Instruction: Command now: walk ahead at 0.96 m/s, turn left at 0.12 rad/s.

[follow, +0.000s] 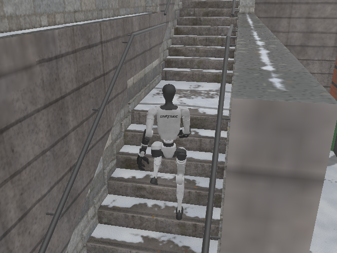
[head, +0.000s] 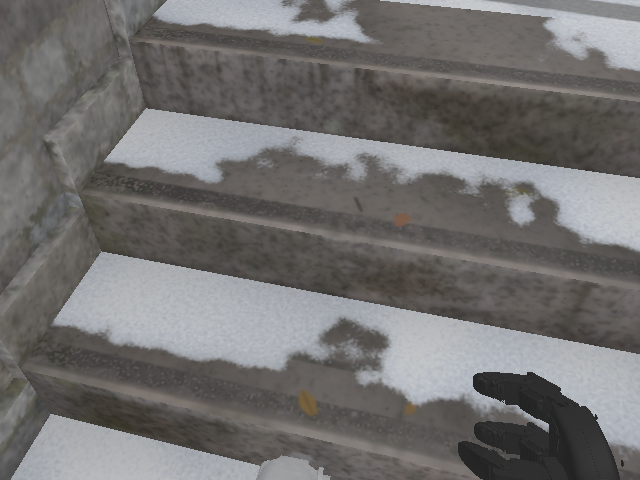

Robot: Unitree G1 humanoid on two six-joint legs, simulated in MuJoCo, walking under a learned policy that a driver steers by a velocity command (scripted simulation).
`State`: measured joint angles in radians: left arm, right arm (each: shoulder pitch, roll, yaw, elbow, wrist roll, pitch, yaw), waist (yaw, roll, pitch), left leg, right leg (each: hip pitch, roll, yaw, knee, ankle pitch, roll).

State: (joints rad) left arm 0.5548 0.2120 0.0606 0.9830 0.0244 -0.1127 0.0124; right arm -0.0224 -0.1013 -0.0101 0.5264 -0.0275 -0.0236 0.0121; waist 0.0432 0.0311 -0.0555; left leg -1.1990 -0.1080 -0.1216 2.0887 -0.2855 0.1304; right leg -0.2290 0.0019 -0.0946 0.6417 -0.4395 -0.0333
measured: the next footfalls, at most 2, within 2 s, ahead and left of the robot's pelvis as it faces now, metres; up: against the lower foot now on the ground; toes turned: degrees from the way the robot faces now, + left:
left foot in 0.22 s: +0.35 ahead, +0.09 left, +0.16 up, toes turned +4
right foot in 0.60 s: +0.64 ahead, -0.05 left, +0.32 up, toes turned -6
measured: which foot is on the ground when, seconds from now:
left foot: up 0.00-0.20, down 0.22-0.60, up 0.62-0.92, down 0.94-1.00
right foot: down 0.00-0.22, up 0.24-0.58, down 0.60-0.92, up 0.94-1.00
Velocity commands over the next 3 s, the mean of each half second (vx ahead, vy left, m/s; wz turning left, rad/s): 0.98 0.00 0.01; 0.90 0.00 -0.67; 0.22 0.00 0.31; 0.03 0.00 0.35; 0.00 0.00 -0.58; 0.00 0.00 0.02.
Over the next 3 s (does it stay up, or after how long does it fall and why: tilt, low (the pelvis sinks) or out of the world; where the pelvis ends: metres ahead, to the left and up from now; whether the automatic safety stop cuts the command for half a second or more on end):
stays up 1.24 -0.14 0.65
